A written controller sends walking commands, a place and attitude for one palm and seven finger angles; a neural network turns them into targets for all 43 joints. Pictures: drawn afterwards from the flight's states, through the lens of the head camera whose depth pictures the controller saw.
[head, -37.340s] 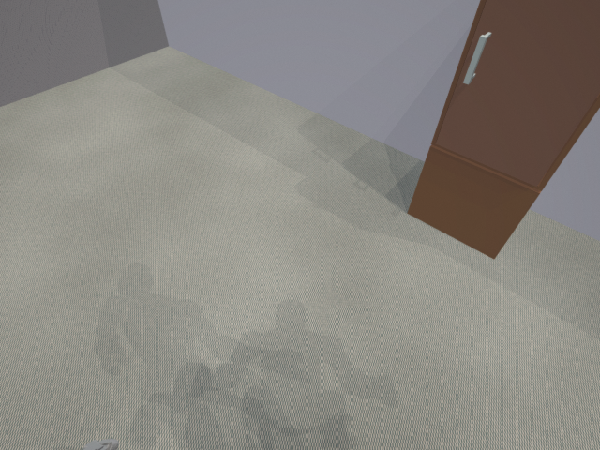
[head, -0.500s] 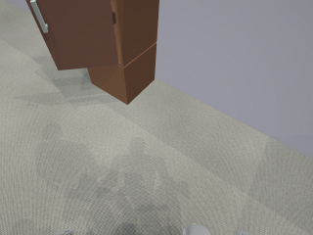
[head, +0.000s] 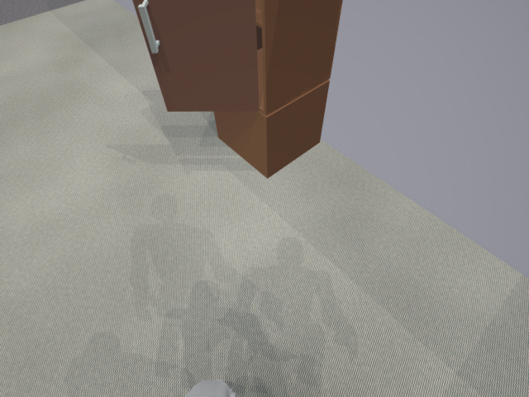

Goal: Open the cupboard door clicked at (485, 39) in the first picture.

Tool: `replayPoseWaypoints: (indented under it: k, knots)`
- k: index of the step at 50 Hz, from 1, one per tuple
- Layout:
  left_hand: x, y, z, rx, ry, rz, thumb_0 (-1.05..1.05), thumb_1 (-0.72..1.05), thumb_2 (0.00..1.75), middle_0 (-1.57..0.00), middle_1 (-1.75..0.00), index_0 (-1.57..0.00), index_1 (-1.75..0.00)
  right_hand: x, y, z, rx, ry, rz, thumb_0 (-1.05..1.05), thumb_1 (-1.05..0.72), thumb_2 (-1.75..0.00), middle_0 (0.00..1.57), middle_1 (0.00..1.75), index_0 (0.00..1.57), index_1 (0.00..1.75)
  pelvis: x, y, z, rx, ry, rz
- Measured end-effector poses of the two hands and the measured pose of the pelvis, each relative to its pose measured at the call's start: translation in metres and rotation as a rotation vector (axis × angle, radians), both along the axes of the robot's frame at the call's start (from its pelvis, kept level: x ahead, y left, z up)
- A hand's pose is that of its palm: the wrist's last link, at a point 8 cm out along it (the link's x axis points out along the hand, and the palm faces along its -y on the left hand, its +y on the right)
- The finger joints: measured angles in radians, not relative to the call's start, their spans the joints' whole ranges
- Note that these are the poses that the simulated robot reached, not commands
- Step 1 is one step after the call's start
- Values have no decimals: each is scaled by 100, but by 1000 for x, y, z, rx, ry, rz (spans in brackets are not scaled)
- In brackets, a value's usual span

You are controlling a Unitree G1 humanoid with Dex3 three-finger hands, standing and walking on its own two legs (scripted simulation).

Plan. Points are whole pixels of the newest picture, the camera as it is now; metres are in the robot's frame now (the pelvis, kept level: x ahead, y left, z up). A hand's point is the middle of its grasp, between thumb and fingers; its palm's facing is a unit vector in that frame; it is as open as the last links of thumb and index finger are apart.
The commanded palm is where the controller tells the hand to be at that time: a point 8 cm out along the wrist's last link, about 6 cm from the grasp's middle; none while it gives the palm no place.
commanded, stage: take the last steps up to it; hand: left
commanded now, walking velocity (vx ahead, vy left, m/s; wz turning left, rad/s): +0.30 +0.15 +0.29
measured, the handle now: (150, 27) +1.12 +0.43 +0.00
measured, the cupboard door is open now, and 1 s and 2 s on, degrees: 47 47 47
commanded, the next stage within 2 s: come to a stop and stand still in 1.60 s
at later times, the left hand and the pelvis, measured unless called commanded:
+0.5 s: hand out of the picture +0.12 +0.26 -0.17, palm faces +0.13 -0.97 -0.19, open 7.4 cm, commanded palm none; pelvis +0.07 +0.06 +0.00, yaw +6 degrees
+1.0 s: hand (147, 343) +0.22 +0.24 -0.16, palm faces +0.22 -0.95 -0.21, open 7.2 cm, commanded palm none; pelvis +0.25 +0.06 +0.01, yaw +9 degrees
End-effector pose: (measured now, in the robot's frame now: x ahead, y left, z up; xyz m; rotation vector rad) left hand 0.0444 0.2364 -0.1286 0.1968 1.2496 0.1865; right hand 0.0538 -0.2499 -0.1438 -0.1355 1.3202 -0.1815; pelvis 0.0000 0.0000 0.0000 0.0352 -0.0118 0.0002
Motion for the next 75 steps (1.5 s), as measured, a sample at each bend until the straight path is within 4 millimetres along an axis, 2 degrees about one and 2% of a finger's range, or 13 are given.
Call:
replayPoseWaypoints:
  k: [9, 13, 17, 23, 30, 34, 38, 46, 55, 60, 64, 69, 75]
  knots:
    - [-82, 36, -29, -62, 158, 163, 0, 91, 89, -21, -30, -20, -30, 70, 45, 12, -41, -133, 177, 1, -91, -90, 19, 30, 20, 30, 6, 31, -11, -30, 18, 69]
    - [-86, 53, -31, -72, 217, 181, 1, 91, 89, -20, -30, -20, -30, 75, 64, 16, -52, -161, 194, 0, -91, -90, 19, 30, 20, 30, 14, 46, -10, -30, 9, 75]
    - [-50, 64, -20, -75, 152, 167, 1, 91, 90, -20, -30, -20, -30, 56, 79, 17, -34, -92, 179, 0, -91, -90, 20, 30, 20, 30, 29, 56, -1, -38, 9, 91]
    - [29, 69, -11, -63, 30, 122, 1, 91, 90, -20, -30, -20, -30, 16, 86, 9, -3, 67, 118, 0, -92, -90, 20, 30, 20, 30, 60, 62, 2, -29, 8, 97]
    - [142, 53, -7, -52, -76, 19, 1, 91, 90, -20, -30, -20, -30, -19, 88, -4, 49, 260, 24, 0, -91, -90, 20, 30, 20, 30, 110, 53, -8, -7, 9, 89]
    - [199, 38, -11, -38, -173, -1, 1, 91, 90, -20, -30, -20, -30, -15, 80, -17, 76, 359, -1, 0, -91, -90, 20, 30, 20, 30, 143, 42, -22, -7, -2, 103]
    - [205, 28, -6, -45, -165, 52, 0, 91, 89, -20, -30, -20, -30, 35, 68, -15, 68, 339, 22, 1, -91, -90, 20, 30, 20, 30, 168, 37, -14, -16, -12, 133]
    - [183, 47, 5, -11, -30, 173, -3, 97, 89, -21, -30, -20, -30, 195, 71, -1, 50, 90, 123, 0, -91, -90, 19, 30, 19, 30, 221, 43, 6, -17, 21, 154]
    - [141, 52, -9, -109, 222, 294, 0, 93, 90, -20, -30, -20, -30, 365, 130, 9, 47, -124, 277, 0, -91, -90, 19, 30, 19, 30, 285, 89, 2, -25, 20, 169]
    - [145, 74, -30, -163, 345, 327, 0, 92, 89, -20, -30, -20, -30, 434, 173, 5, 10, -237, 321, 0, -91, -90, 19, 30, 19, 30, 324, 128, -18, -37, 15, 164]
    - [195, 105, -30, -145, 308, 288, 1, 91, 89, -20, -30, -20, -30, 438, 189, 7, 4, -212, 285, 0, -91, -90, 19, 30, 20, 30, 347, 144, -13, -23, 10, 139]
    - [297, 142, -19, -98, 140, 210, 1, 92, 90, -20, -30, -20, -30, 420, 185, 10, -20, -128, 188, -2, -95, -89, 20, 30, 20, 30, 381, 157, -1, -15, 18, 121]
    - [419, 167, -4, -37, -31, 112, 1, 93, 90, -20, -30, -20, -30, 387, 174, 3, -12, 51, 116, -1, -94, -90, 20, 30, 20, 30, 426, 160, 1, -3, 16, 106]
